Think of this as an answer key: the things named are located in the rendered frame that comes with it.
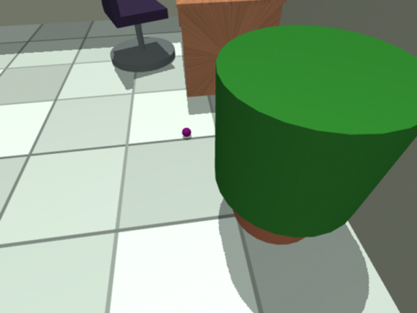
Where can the desk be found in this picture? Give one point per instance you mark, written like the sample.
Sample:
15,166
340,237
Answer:
208,25

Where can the potted plant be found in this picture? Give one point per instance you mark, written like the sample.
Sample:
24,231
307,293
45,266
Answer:
309,119

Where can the office chair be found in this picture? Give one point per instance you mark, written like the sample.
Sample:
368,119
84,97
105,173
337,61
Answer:
141,54

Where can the ball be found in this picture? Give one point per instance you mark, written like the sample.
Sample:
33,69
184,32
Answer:
186,132

